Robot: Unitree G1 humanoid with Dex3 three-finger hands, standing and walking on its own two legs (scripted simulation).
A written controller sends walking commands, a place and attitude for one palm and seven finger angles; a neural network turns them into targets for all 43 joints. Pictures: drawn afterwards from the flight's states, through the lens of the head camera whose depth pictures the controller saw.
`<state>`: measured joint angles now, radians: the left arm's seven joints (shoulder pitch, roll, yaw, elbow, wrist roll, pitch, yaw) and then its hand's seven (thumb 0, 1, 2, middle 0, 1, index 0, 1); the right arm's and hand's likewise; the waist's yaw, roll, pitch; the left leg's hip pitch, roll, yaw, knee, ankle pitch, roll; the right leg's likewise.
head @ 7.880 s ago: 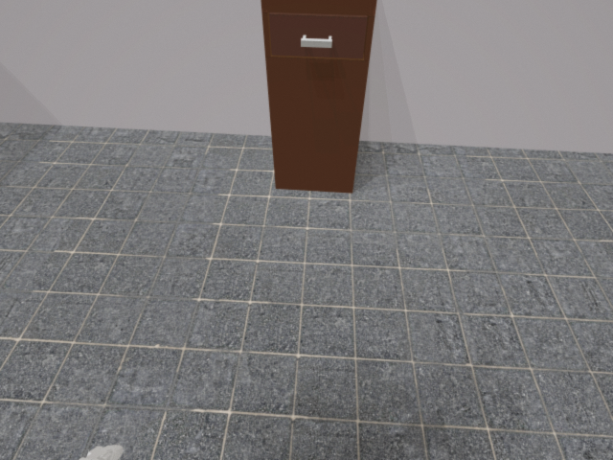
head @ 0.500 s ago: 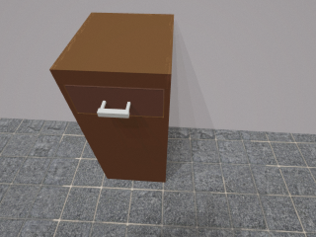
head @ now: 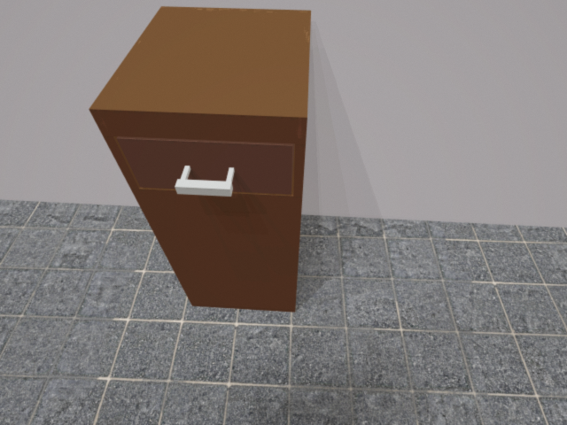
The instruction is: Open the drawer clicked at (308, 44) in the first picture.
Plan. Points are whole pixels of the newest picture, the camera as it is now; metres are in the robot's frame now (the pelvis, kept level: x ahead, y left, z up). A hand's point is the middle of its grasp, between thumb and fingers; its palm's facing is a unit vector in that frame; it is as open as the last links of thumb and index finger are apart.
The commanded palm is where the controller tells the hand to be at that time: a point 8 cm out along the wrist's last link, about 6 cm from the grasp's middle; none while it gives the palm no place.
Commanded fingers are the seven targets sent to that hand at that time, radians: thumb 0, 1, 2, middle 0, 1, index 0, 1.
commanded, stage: come to a stop and stand still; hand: left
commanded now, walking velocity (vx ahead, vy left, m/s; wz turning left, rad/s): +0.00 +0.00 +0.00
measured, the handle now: (206, 179) +0.55 +0.19 -0.03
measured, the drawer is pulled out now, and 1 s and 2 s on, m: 0.00 0.00 0.00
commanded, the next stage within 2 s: look again from close up in 0.34 s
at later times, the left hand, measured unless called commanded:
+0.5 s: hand out of the picture -0.05 +0.21 -0.16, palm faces +0.01 -0.97 -0.22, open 7.4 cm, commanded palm none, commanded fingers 0.00 0.90 0.90 -0.20 -0.30 -0.20 -0.30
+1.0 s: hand out of the picture +0.03 +0.18 -0.17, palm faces +0.02 -0.98 -0.20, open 7.3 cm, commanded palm none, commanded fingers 0.00 0.90 0.90 -0.20 -0.30 -0.20 -0.30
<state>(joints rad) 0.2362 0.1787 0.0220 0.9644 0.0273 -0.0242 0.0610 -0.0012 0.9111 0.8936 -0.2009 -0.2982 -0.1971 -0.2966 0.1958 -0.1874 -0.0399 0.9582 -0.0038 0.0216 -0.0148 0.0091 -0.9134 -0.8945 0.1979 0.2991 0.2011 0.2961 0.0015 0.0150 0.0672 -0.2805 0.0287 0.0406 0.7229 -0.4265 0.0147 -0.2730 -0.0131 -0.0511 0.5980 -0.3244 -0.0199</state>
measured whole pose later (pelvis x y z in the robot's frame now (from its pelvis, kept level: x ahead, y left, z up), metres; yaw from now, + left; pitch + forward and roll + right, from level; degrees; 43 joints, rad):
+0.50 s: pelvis -0.02 +0.03 +0.01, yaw +0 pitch +0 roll +0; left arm 0.35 0.17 -0.01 1.08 0.02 0.01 0.02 0.00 0.91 0.89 -0.20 -0.30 -0.20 -0.30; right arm 0.33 -0.19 0.02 1.06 -0.02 0.01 -0.01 0.01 -0.91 -0.89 0.20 0.30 0.20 0.30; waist 0.00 0.02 0.02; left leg -0.22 -0.02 0.07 0.48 -0.26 0.04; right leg -0.25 -0.04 -0.01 0.50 -0.24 0.02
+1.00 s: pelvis +0.02 +0.01 +0.01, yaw -1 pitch +0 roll +0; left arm 0.28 0.15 0.00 1.11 0.01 -0.01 0.04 0.01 0.92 0.89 -0.20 -0.30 -0.20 -0.30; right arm 0.28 -0.15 0.02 1.13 -0.02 -0.02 -0.03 0.01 -0.92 -0.89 0.20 0.30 0.20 0.30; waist 0.00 0.01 0.02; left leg -0.15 0.00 0.07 0.48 -0.33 0.01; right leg -0.19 -0.02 -0.02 0.51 -0.32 0.00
